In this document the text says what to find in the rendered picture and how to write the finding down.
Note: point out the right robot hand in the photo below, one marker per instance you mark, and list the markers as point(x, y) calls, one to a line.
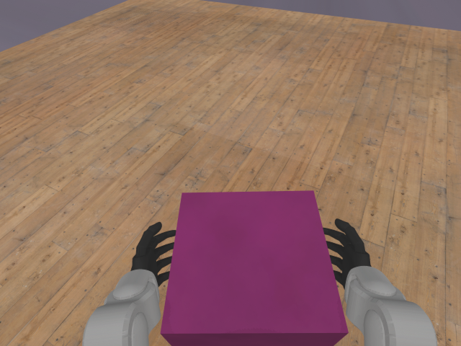
point(352, 251)

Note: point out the robot left forearm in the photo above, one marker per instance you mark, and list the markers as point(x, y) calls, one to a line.
point(129, 313)

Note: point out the left robot hand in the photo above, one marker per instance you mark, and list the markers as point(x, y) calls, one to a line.
point(147, 253)

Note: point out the carton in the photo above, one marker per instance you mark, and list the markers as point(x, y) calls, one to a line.
point(251, 269)

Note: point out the robot right forearm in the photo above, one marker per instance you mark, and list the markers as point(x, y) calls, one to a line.
point(382, 313)

